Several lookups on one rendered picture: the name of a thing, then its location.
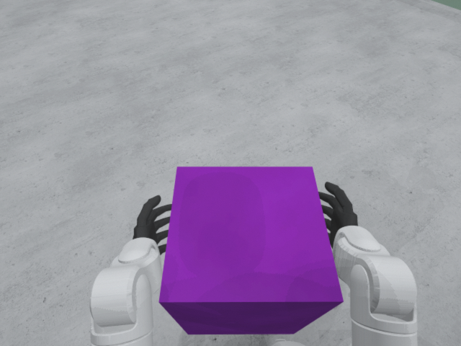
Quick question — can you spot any carton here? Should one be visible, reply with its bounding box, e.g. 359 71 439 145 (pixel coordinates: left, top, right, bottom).
159 167 344 334

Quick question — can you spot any left robot hand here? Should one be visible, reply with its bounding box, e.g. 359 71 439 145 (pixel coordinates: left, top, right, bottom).
133 195 172 255

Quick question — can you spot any right robot hand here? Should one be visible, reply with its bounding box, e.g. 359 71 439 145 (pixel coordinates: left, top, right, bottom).
318 182 358 248

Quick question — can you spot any right robot forearm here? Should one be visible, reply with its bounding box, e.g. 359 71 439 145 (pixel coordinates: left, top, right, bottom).
332 226 418 346

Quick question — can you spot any left robot forearm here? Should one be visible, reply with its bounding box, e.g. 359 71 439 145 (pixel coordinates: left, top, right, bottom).
89 237 163 346

